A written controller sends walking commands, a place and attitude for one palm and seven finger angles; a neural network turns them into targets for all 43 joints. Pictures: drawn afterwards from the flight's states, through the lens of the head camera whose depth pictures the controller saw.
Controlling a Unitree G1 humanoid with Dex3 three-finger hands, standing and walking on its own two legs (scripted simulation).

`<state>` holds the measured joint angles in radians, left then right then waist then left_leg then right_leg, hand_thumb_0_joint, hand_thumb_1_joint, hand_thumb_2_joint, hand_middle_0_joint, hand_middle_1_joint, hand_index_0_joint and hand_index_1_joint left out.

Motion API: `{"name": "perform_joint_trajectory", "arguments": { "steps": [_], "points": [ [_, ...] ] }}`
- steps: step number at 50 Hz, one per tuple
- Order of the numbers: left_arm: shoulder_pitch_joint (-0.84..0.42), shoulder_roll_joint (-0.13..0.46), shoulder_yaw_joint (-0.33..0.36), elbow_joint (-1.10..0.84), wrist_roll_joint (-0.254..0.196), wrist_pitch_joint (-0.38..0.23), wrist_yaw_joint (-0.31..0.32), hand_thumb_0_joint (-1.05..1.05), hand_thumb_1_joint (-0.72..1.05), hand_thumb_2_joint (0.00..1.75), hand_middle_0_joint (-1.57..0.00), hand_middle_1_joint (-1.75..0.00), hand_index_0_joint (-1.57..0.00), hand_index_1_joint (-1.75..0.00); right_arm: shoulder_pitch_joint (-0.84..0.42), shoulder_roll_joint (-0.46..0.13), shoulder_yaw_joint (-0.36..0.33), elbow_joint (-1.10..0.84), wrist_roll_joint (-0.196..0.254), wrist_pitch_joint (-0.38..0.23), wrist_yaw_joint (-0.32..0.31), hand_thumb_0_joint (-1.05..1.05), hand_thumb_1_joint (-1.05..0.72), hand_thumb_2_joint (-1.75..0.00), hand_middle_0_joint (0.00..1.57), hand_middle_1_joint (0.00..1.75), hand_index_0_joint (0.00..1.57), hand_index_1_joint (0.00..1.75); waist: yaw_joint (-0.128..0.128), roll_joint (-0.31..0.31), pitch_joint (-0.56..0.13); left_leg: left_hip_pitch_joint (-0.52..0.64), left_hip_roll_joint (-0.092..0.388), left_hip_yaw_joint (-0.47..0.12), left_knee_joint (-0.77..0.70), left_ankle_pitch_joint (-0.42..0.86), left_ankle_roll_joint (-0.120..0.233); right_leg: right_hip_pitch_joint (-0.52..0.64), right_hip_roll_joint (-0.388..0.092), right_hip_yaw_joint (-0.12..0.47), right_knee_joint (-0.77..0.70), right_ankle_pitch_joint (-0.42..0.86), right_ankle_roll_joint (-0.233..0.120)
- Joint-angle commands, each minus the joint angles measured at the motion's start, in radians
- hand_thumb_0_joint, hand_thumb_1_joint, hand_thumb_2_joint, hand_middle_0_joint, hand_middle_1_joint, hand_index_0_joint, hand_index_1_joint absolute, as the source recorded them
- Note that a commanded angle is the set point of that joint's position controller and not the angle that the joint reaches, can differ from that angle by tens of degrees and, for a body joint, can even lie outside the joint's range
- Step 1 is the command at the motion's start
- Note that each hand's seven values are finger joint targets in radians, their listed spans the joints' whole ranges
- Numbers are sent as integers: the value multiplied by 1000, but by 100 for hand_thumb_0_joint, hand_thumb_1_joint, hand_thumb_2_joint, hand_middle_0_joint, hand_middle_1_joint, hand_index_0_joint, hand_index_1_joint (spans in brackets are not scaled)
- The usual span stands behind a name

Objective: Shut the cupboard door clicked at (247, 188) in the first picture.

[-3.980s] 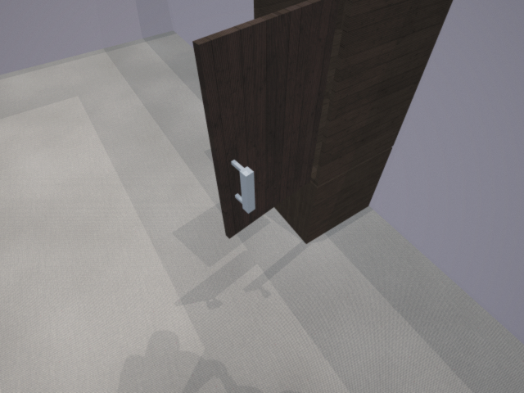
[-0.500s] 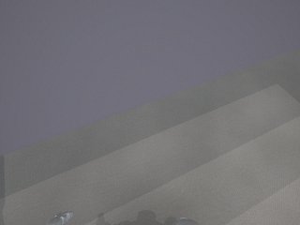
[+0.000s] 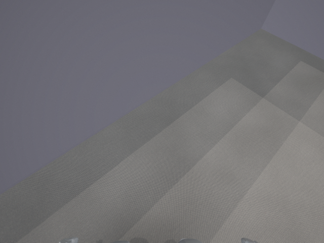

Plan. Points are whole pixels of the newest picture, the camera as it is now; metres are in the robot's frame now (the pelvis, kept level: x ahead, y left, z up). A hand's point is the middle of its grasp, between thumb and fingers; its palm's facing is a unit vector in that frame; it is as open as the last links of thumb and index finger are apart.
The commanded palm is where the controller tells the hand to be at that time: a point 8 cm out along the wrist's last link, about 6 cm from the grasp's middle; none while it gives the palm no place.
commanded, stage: walk around to get in front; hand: left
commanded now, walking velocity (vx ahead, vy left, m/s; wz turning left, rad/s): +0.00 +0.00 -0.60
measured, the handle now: out of the picture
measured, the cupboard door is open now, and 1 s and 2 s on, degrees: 98 98 98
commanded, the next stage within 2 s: walk to a spot facing it in 1.44 s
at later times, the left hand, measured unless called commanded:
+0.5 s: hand (117, 230) +0.16 +0.13 -0.15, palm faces -0.27 -0.93 -0.24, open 7.4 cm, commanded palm none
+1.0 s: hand (172, 155) +0.41 -0.02 -0.15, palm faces -0.62 -0.76 -0.19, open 7.4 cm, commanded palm none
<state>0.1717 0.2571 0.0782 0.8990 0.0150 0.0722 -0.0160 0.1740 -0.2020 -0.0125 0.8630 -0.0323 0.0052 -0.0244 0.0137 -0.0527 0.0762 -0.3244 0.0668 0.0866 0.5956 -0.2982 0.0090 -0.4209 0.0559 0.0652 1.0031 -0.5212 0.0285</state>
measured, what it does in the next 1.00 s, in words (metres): walks ahead, turning right: right foot, then left foot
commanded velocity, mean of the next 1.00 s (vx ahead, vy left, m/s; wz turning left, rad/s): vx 0.23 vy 0.00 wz -0.59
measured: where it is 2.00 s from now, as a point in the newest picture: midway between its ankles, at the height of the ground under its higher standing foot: (225, 199)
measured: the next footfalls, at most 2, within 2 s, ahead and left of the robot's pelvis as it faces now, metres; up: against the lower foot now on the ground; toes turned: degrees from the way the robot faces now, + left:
right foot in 0.26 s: +0.02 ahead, -0.15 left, +0.00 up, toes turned -14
left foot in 0.66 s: +0.21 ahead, +0.04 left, +0.00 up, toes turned -20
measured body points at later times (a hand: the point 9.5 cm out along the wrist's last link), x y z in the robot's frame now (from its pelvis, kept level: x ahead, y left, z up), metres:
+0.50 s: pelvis +0.04 -0.05 +0.01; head +0.09 -0.07 +0.46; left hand +0.18 +0.17 -0.13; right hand +0.05 -0.33 -0.13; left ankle +0.08 +0.09 -0.67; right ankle -0.02 -0.14 -0.73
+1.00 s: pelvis +0.18 -0.10 +0.01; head +0.23 -0.13 +0.45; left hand +0.44 +0.02 -0.13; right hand +0.00 -0.27 -0.13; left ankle +0.17 +0.06 -0.73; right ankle +0.19 -0.26 -0.69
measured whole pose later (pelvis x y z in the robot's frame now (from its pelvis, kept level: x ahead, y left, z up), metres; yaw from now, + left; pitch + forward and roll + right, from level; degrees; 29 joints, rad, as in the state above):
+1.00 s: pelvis +0.18 -0.10 +0.01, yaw -37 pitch +1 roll +0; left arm 0.08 0.25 0.08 0.92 0.03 0.04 -0.07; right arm 0.41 -0.20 -0.02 0.99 -0.04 -0.05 -0.02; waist -0.04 -0.02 0.09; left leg -0.03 0.13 0.27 0.39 -0.35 -0.06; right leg -0.59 -0.07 -0.10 0.83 -0.23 0.00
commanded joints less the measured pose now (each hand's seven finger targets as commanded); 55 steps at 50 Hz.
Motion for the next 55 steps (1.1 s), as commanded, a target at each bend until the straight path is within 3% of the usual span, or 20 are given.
{"name": "perform_joint_trajectory", "arguments": {
  "steps": [1, 7, 11, 12, 13, 14, 16, 20, 27, 30, 31, 32, 33, 35, 40, 49, 52, 53, 54, 55],
  "points": [
    [-21, 77, 30, -90, 10, -21, -26, 0, 90, 90, -20, -30, -20, -30, 34, -212, -52, -61, -3, -19, -27, 0, -90, -90, 20, 30, 20, 30, -4, 264, -69, 151, 267, -160, -278, 387, 104, -136, -84, -51, 171, 53, 28],
    [-92, 38, 6, -110, 3, -29, -33, 0, 90, 90, -20, -30, -20, -30, 143, -239, -76, -15, -1, -11, -15, 0, -90, -90, 20, 30, 20, 30, -66, 274, -169, 306, 265, -21, -157, 640, 95, -15, -59, -163, -182, 51, 14],
    [-2, 74, 13, -85, 4, -41, -26, 0, 90, 90, -20, -30, -20, -30, 103, -256, -90, -18, 9, -3, -3, 0, -90, -90, 20, 30, 20, 30, -13, 241, -165, 196, 259, 44, -26, 504, 23, 224, -48, -184, -519, 287, -24],
    [81, 144, 28, -59, 11, -50, -17, 0, 90, 90, -20, -30, -20, -30, 77, -223, -87, -33, 18, -1, 0, 0, -90, -90, 20, 30, 20, 30, 32, 86, -197, 38, 205, 91, 129, 315, -33, 416, -154, -49, -614, 540, -62],
    [156, 268, 56, -30, 21, -58, 3, 0, 90, 90, -20, -30, -20, -30, 6, -126, -60, -93, 25, 0, 2, 0, -90, -90, 20, 30, 20, 30, 80, -301, -174, -270, 37, 145, 371, -307, -94, 554, -424, 311, -639, 959, -177],
    [200, 284, 60, -19, 1, -55, 18, 0, 90, 90, -20, -30, -20, -30, -27, -153, -53, -105, 25, 13, -13, 0, -90, -90, 20, 30, 20, 30, 111, -278, -184, -304, 31, -21, 512, -401, -86, 500, -474, 336, -617, 1077, -265],
    [93, 204, 53, -45, 1, -49, 26, 0, 90, 90, -20, -30, -20, -30, -37, -143, -58, -83, 23, 21, -8, 0, -90, -90, 20, 30, 20, 30, 56, -208, -102, -339, 63, -67, 577, -256, -87, 400, -370, 295, -665, 667, -255],
    [71, 169, 33, -47, 2, -81, 25, 0, 90, 90, -20, -30, -20, -30, -52, -133, -58, -68, 11, 10, 19, 0, -90, -90, 20, 30, 20, 30, 21, -102, -100, -281, 32, -51, 460, -114, -111, 357, -293, 220, -676, 601, -229],
    [110, 198, 43, -16, 12, -96, 8, 0, 90, 90, -20, -30, -20, -30, -114, -112, -59, -91, 17, -28, 36, 0, -90, -90, 20, 30, 20, 30, 43, -104, -66, -169, -29, -34, 139, -96, -93, 315, -266, 322, -708, 279, -238],
    [41, 179, 41, -25, 7, -92, 2, 0, 90, 90, -20, -30, -20, -30, 11, -129, -63, -51, 18, -45, 23, 0, -90, -90, 20, 30, 20, 30, -39, -91, -63, 130, -53, -12, -87, 34, -82, 107, -204, 288, -620, 207, -181],
    [16, 130, 30, -36, 8, -92, -2, 0, 90, 90, -20, -30, -20, -30, 115, -172, -73, -14, 17, -52, 11, 0, -90, -90, 20, 30, 20, 30, -87, 19, -84, 331, -7, -47, -171, 10, -71, -41, -132, 231, -504, 159, -135],
    [10, 55, 15, -62, -6, -89, -13, 0, 90, 90, -20, -30, -20, -30, 254, -284, -97, 19, -5, -61, -1, 0, -90, -90, 20, 30, 20, 30, -150, 326, -129, 489, 264, -389, -290, -237, 10, -247, 15, 70, -186, -5, -72],
    [-30, 57, 11, -101, -6, -94, -18, 0, 90, 90, -20, -30, -20, -30, 334, -326, -95, 22, -13, -60, -8, 0, -90, -90, 20, 30, 20, 30, -163, 385, -141, 442, 480, -658, -411, -336, 117, -321, 6, -16, 87, -95, -44],
    [-48, 83, 30, -89, 16, -99, -35, 0, 90, 90, -20, -30, -20, -30, 210, -248, -73, -19, -9, -60, -2, 0, -90, -90, 20, 30, 20, 30, -90, 156, -13, 228, 421, -543, -444, -304, 141, -322, -103, 3, 234, 45, -40],
    [-16, 13, 12, -45, 19, -67, -61, 0, 90, 90, -20, -30, -20, -30, 189, -152, -40, 14, 5, -86, -10, 0, -90, -90, 20, 30, 20, 30, -29, 250, -39, 263, 243, -76, -363, 264, 42, -298, -130, -75, 204, 273, -11],
    [-234, -9, -15, -92, 13, -66, -66, 0, 90, 90, -20, -30, -20, -30, 301, -158, -44, 95, -9, -74, -1, 0, -90, -90, 20, 30, 20, 30, -80, 214, 3, 300, 290, 105, -304, 464, 58, -137, -108, -208, -269, 285, -51],
    [-57, 39, 1, -44, 14, -76, -56, 0, 90, 90, -20, -30, -20, -30, 255, -188, -44, 95, -2, -70, 1, 0, -90, -90, 20, 30, 20, 30, 28, 169, -76, 215, 273, 163, -54, 690, 33, 202, -41, -240, -379, 271, -103],
    [132, 95, 20, 13, 16, -86, -46, 0, 90, 90, -20, -30, -20, -30, 206, -186, -42, 78, 8, -72, 7, 0, -90, -90, 20, 30, 20, 30, 122, 95, -160, 64, 231, 194, 165, 640, -7, 497, -53, -193, -425, 291, -137],
    [293, 226, 54, 50, 20, -99, -28, 0, 90, 90, -20, -30, -20, -30, 198, -128, -29, 41, 28, -73, 16, 0, -90, -90, 20, 30, 20, 30, 187, -178, -304, -244, 89, 214, 530, 20, -57, 780, -332, 209, -528, 223, -231],
    [318, 278, 62, 60, -9, -97, -15, 0, 90, 90, -20, -30, -20, -30, 154, -128, -31, 3, 37, -70, 13, 0, -90, -90, 20, 30, 20, 30, 169, -245, -351, -385, 16, 61, 770, -328, -64, 770, -488, 521, -696, 293, -291]
  ]
}}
